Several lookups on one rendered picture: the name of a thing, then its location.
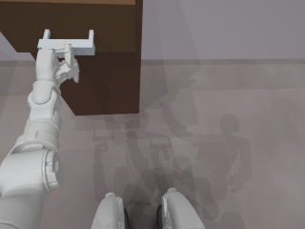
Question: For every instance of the handle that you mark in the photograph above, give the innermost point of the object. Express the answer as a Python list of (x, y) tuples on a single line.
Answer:
[(79, 46)]

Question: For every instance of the robot left hand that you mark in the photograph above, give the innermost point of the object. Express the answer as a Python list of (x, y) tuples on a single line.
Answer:
[(48, 67)]

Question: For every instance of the left robot upper arm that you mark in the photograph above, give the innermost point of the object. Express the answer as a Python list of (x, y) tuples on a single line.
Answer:
[(27, 180)]

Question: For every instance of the drawer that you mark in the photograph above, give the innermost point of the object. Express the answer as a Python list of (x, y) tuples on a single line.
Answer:
[(23, 23)]

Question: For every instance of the robot left thigh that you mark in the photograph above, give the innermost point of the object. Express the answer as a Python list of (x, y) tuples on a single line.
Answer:
[(108, 214)]

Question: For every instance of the left robot forearm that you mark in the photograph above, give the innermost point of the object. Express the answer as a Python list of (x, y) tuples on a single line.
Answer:
[(44, 123)]

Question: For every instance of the cabinet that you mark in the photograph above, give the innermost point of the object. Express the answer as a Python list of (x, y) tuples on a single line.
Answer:
[(109, 82)]

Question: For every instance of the robot right shin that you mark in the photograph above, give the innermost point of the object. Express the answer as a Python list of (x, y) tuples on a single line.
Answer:
[(167, 223)]

